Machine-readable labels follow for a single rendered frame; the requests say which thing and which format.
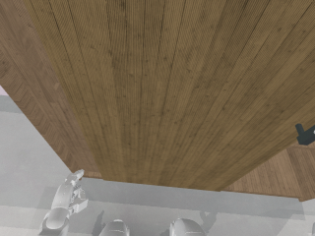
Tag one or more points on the left robot thigh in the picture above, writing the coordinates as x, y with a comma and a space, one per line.
115, 228

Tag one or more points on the right robot thigh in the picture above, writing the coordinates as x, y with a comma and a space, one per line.
186, 227

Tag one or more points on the robot left hand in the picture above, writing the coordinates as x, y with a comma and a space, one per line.
67, 192

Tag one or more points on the robot thigh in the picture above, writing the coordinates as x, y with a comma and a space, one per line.
115, 228
186, 227

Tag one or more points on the wardrobe door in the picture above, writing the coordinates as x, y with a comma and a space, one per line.
191, 94
60, 114

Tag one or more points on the handle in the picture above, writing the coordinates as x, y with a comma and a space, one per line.
307, 137
14, 27

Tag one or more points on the left robot forearm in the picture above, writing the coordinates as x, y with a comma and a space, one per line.
55, 223

